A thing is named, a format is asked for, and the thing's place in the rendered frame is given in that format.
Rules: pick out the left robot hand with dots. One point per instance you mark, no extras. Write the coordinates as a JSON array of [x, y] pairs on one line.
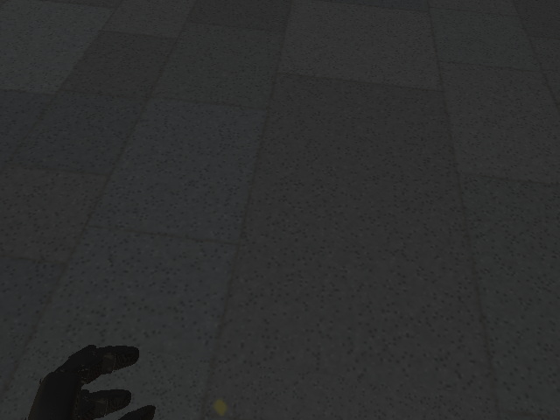
[[60, 397]]

